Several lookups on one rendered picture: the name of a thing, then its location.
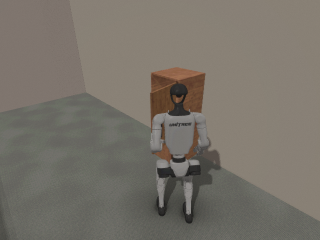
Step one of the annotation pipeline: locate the right robot thigh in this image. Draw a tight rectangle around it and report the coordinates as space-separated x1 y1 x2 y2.
182 159 201 182

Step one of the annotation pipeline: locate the robot right forearm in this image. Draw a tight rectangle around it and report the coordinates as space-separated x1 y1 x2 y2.
197 139 209 152

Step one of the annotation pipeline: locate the right robot upper arm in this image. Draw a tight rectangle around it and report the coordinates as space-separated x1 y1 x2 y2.
192 112 209 148

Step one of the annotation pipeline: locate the left robot upper arm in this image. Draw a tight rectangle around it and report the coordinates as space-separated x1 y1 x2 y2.
152 113 166 152

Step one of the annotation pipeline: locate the robot left forearm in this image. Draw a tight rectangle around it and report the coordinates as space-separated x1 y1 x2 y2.
150 139 157 153

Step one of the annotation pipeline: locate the robot left hand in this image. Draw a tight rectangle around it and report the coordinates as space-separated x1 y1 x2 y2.
151 133 166 144

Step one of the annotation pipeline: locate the cupboard door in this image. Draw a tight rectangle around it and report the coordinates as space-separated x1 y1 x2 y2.
150 82 177 154

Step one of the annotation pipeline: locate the humanoid robot head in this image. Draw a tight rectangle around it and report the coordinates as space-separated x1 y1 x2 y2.
167 83 191 116

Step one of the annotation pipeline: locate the robot right hand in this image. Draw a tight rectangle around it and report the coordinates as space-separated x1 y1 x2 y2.
193 145 204 156

